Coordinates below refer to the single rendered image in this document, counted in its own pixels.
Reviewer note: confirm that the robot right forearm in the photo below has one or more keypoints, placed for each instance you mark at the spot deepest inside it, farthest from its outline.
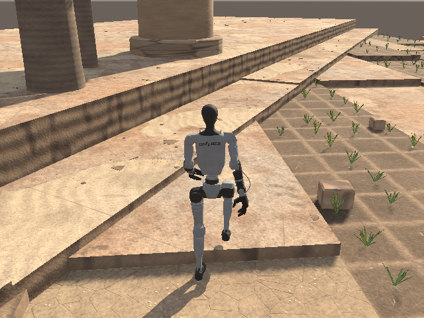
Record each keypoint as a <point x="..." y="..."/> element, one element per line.
<point x="239" y="180"/>

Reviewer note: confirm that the robot left hand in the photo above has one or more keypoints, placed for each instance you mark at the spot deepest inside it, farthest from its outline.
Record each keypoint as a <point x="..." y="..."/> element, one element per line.
<point x="198" y="172"/>

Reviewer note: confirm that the right robot upper arm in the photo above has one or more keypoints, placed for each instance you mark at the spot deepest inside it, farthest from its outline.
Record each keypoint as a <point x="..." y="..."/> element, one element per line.
<point x="231" y="139"/>

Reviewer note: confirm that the humanoid robot head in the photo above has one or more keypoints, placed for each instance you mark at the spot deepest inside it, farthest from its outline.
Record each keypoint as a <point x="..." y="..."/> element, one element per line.
<point x="209" y="113"/>

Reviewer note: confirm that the robot right hand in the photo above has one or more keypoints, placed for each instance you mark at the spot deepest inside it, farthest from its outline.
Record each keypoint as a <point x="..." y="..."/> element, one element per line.
<point x="244" y="201"/>

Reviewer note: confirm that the left robot upper arm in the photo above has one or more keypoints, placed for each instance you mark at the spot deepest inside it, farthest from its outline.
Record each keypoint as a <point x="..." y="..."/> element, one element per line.
<point x="188" y="150"/>

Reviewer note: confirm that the humanoid robot torso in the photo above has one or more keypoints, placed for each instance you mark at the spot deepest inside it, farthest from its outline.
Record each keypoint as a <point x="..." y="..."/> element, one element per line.
<point x="210" y="152"/>

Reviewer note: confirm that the robot left forearm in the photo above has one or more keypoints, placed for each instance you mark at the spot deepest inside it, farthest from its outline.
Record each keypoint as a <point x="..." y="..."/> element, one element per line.
<point x="190" y="171"/>

